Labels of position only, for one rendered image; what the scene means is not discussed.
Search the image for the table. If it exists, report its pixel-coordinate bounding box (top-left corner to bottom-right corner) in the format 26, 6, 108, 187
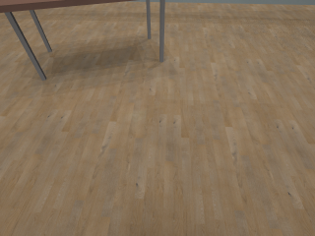
0, 0, 165, 81

